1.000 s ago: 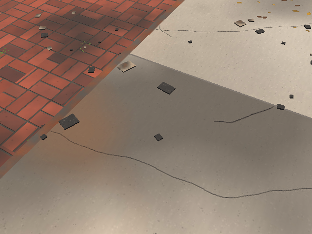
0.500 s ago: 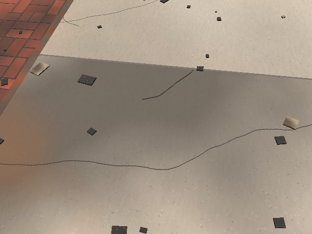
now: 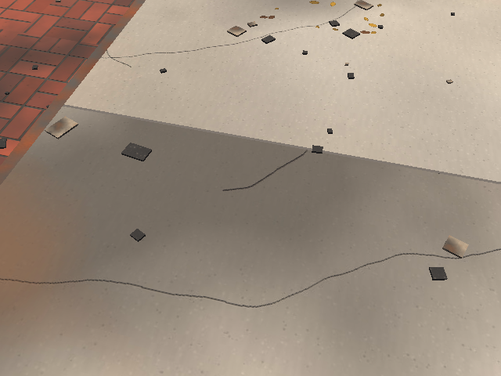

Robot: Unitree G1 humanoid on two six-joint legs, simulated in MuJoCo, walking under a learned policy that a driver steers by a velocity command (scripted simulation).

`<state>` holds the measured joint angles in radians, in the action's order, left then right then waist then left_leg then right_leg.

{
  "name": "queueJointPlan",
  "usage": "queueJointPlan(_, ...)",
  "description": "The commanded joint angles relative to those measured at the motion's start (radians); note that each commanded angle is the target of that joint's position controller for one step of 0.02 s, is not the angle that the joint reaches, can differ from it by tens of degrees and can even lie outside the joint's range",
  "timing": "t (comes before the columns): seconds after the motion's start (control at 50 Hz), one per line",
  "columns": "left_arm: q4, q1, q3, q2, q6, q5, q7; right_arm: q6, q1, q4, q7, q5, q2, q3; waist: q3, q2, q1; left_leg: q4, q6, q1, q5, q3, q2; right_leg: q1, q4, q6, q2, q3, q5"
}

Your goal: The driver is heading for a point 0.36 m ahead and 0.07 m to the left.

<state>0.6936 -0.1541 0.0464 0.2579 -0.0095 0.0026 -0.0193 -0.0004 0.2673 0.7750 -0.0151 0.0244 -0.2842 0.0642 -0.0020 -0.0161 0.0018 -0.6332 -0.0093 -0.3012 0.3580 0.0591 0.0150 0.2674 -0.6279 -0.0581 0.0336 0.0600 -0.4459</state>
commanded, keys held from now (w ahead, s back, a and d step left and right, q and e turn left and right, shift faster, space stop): w+q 0.36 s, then no key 0.64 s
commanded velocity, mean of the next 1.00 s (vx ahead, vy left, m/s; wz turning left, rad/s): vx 0.22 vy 0.00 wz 0.30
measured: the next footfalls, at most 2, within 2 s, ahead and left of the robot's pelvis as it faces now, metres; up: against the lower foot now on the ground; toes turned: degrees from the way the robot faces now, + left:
left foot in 0.46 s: +0.30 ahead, +0.21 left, +0.00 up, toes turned +17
right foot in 0.90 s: +0.41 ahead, +0.00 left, +0.00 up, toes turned +19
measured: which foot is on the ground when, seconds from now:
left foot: down 0.00-0.08, up 0.10-0.44, down 0.46-1.00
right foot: down 0.00-0.46, up 0.48-0.88, down 0.90-1.00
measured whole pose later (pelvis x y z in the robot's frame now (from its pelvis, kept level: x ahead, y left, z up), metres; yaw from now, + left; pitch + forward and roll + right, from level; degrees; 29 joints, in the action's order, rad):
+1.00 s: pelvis +0.29 +0.12 +0.01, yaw +19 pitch +0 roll +1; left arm 0.76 -0.18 0.03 0.25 -0.01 0.02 -0.03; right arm 0.02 0.17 0.81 0.01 -0.02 -0.24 0.01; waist -0.01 0.01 0.01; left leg -0.49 -0.05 -0.23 0.26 0.00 -0.08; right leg 0.29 -0.52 0.05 -0.05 -0.04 -0.23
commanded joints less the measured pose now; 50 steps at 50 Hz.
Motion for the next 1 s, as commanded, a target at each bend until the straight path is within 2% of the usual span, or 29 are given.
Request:
queueJointPlan(0.02,-0.099,0.040,0.034,0.068,-0.060,-0.016,0.015,0.039,-0.024,-0.080,0.000,0.005,-0.155,0.036,-0.061,0.244,-0.036,0.339,-0.206,-0.078,0.392,0.423,0.173,0.047,0.005,-0.024,-0.003,-0.074,-0.078)
queueJointPlan(0.06,-0.072,-0.042,0.047,0.085,-0.090,-0.017,0.030,0.035,-0.113,-0.130,0.001,0.014,-0.136,0.030,-0.030,0.213,-0.091,0.277,-0.167,-0.131,0.237,0.388,0.133,-0.111,0.142,-0.049,-0.037,-0.109,0.004)
queueJointPlan(0.08,-0.045,-0.123,0.062,0.127,-0.098,-0.010,0.031,0.034,-0.182,-0.174,0.004,0.016,-0.094,0.017,-0.017,0.110,-0.130,0.132,-0.108,-0.251,0.126,0.271,0.063,-0.261,0.238,-0.071,-0.117,-0.190,0.003)
queueJointPlan(0.1,-0.013,-0.226,0.083,0.194,-0.100,0.000,0.031,0.041,-0.220,-0.217,0.005,0.017,-0.037,0.002,0.003,-0.082,-0.149,-0.153,-0.041,-0.431,0.053,0.097,-0.049,-0.439,0.359,-0.128,-0.273,-0.422,0.014)
queueJointPlan(0.12,0.003,-0.238,0.091,0.214,-0.097,0.004,0.034,0.045,-0.201,-0.240,0.005,0.008,-0.088,0.011,-0.054,-0.159,-0.115,-0.350,-0.022,-0.595,0.217,0.055,-0.022,-0.463,0.366,-0.220,-0.463,-0.603,0.240)
queueJointPlan(0.14,0.003,-0.249,0.077,0.164,-0.096,-0.001,0.030,0.044,-0.150,-0.218,0.007,0.006,-0.118,0.025,-0.050,-0.047,-0.095,-0.493,-0.022,-0.652,0.213,0.102,0.012,-0.493,0.333,-0.243,-0.474,-0.568,0.388)
queueJointPlan(0.16,0.000,-0.248,0.072,0.148,-0.093,-0.002,0.027,0.041,-0.126,-0.211,0.014,0.013,-0.103,0.022,-0.037,-0.021,-0.079,-0.555,-0.024,-0.683,0.147,0.108,0.025,-0.521,0.333,-0.216,-0.439,-0.479,0.432)
queueJointPlan(0.24,0.011,-0.184,0.057,0.131,-0.075,0.001,0.010,0.036,-0.201,-0.236,0.050,0.018,-0.044,0.001,-0.095,-0.058,-0.071,-0.442,0.003,-0.610,-0.073,0.011,0.071,-0.373,0.419,-0.108,-0.305,-0.145,0.541)
queueJointPlan(0.32,0.038,-0.179,0.063,0.194,-0.072,-0.006,-0.003,0.046,-0.296,-0.271,0.081,0.008,0.005,-0.026,-0.090,-0.066,-0.092,-0.151,0.012,-0.363,-0.233,-0.108,0.045,-0.236,0.443,-0.076,-0.247,0.044,0.566)
queueJointPlan(0.38,0.064,-0.204,0.072,0.243,-0.069,-0.025,-0.002,0.041,-0.287,-0.281,0.085,0.001,-0.054,-0.001,-0.049,-0.105,-0.051,-0.053,-0.043,-0.196,-0.212,-0.169,-0.030,-0.268,0.333,-0.054,-0.276,0.096,0.984)
queueJointPlan(0.4,0.070,-0.207,0.074,0.254,-0.064,-0.033,-0.005,0.039,-0.228,-0.270,0.083,-0.005,-0.083,0.015,-0.011,-0.118,-0.005,-0.022,-0.072,-0.107,-0.203,-0.183,-0.071,-0.277,0.233,-0.042,-0.281,0.106,1.161)
queueJointPlan(0.42,0.068,-0.191,0.072,0.257,-0.061,-0.040,-0.007,0.037,-0.091,-0.235,0.079,-0.008,-0.124,0.040,0.061,-0.111,0.081,0.052,-0.111,0.084,-0.291,-0.177,-0.101,-0.232,0.073,-0.018,-0.269,0.122,1.211)
queueJointPlan(0.44,0.056,-0.185,0.064,0.239,-0.070,-0.042,-0.007,0.027,0.031,-0.204,0.060,-0.013,-0.170,0.065,0.114,-0.093,0.151,0.109,-0.144,0.309,-0.413,-0.131,-0.096,-0.096,-0.114,0.019,-0.232,0.135,1.094)
queueJointPlan(0.46,0.020,-0.209,0.030,0.119,-0.076,0.016,0.001,0.015,0.099,-0.180,0.032,-0.017,-0.232,0.069,0.202,0.147,0.115,0.041,-0.203,0.606,-0.777,0.145,0.126,0.200,-0.478,0.070,-0.134,0.114,0.090)
queueJointPlan(0.48,0.012,-0.327,0.005,0.097,-0.089,0.012,0.011,0.029,0.056,-0.233,0.028,-0.053,-0.284,0.055,0.470,0.257,0.045,0.111,-0.407,0.734,-0.961,0.645,0.417,0.322,-0.779,0.101,-0.029,-0.081,-0.282)
queueJointPlan(0.5,0.030,-0.256,0.033,0.214,-0.088,-0.020,0.015,0.032,0.054,-0.224,0.040,-0.047,-0.225,0.046,0.494,0.100,0.106,0.177,-0.426,0.658,-0.970,0.559,0.395,0.314,-0.835,0.118,-0.056,-0.187,-0.193)
queueJointPlan(0.52,0.003,-0.197,0.031,0.208,-0.082,-0.045,0.013,0.037,-0.007,-0.195,0.048,-0.035,-0.192,0.039,0.323,0.097,0.066,0.225,-0.390,0.510,-0.779,0.427,0.339,0.391,-0.788,0.116,-0.089,-0.143,-0.115)
queueJointPlan(0.54,0.011,-0.164,0.029,0.193,-0.074,-0.031,-0.002,0.045,-0.072,-0.192,0.049,-0.012,-0.139,0.025,0.187,0.020,0.031,0.251,-0.324,0.343,-0.671,0.320,0.267,0.388,-0.707,0.116,-0.137,-0.127,-0.043)
queueJointPlan(0.58,0.028,-0.186,0.034,0.194,-0.039,-0.016,-0.016,0.052,-0.143,-0.189,0.051,-0.023,-0.111,0.013,0.105,0.052,-0.028,0.314,-0.277,0.098,-0.672,0.201,0.202,0.247,-0.627,0.120,-0.158,-0.126,0.030)
queueJointPlan(0.62,0.041,-0.223,0.029,0.153,-0.021,-0.003,-0.023,0.068,-0.161,-0.168,0.050,-0.040,-0.113,0.015,0.107,0.063,-0.057,0.346,-0.279,-0.004,-0.739,0.134,0.185,0.160,-0.558,0.130,-0.148,-0.112,0.078)
queueJointPlan(0.68,0.029,-0.183,0.021,0.120,-0.012,0.010,-0.031,0.072,-0.164,-0.130,0.037,-0.044,-0.098,0.008,0.116,0.081,-0.057,0.351,-0.265,-0.002,-0.779,0.076,0.164,0.154,-0.397,0.139,-0.145,-0.118,0.155)
queueJointPlan(0.74,0.013,-0.101,0.012,0.100,-0.003,0.007,-0.028,0.054,-0.167,-0.106,0.022,-0.043,-0.099,0.006,0.102,0.098,-0.029,0.370,-0.233,0.008,-0.579,0.062,0.143,0.127,-0.212,0.139,-0.149,-0.126,0.237)
queueJointPlan(0.82,-0.003,-0.022,0.014,0.115,0.005,-0.001,-0.023,0.036,-0.135,-0.067,0.023,-0.047,-0.101,0.000,0.056,0.109,0.008,0.378,-0.228,0.020,-0.288,0.123,0.157,0.075,-0.035,0.131,-0.129,-0.126,0.220)
queueJointPlan(0.88,0.004,-0.041,0.013,0.113,-0.005,0.017,-0.019,0.028,-0.127,-0.043,0.025,-0.034,-0.059,-0.022,0.050,0.076,-0.027,0.303,-0.159,0.008,-0.185,0.131,0.116,-0.078,0.207,0.096,-0.111,-0.115,0.342)
queueJointPlan(0.9,-0.002,-0.044,0.018,0.148,-0.010,0.023,-0.022,0.034,-0.088,-0.033,0.024,-0.045,-0.039,-0.031,0.066,0.031,-0.012,0.260,-0.110,-0.012,-0.165,0.114,0.077,-0.152,0.221,0.079,-0.170,-0.176,0.514)
queueJointPlan(0.92,-0.005,-0.016,0.032,0.214,-0.009,0.016,-0.025,0.043,-0.004,-0.020,0.028,-0.051,-0.052,-0.025,0.079,-0.069,0.055,0.250,-0.073,-0.050,-0.121,0.069,0.013,-0.191,0.162,0.041,-0.207,-0.196,0.581)
queueJointPlan(0.94,0.010,-0.016,0.032,0.173,-0.006,0.008,-0.017,0.041,-0.031,-0.014,0.024,-0.046,-0.057,-0.025,0.088,-0.104,0.031,0.243,-0.049,0.011,-0.109,0.017,-0.017,-0.123,0.158,0.029,-0.170,-0.173,0.440)
queueJointPlan(0.96,0.009,-0.012,0.019,0.122,-0.007,0.010,-0.009,0.035,-0.080,-0.018,0.020,-0.043,-0.074,-0.022,0.067,-0.077,0.003,0.225,-0.042,0.028,-0.122,0.012,-0.017,-0.091,0.170,0.042,-0.144,-0.158,0.386)
queueJointPlan(1.0,0.015,0.000,0.010,0.099,-0.013,0.014,-0.003,0.018,-0.106,-0.018,0.011,-0.040,-0.065,-0.023,0.053,-0.072,-0.002,0.207,-0.050,0.038,-0.198,0.017,-0.008,-0.082,0.169,0.063,-0.125,-0.142,0.419)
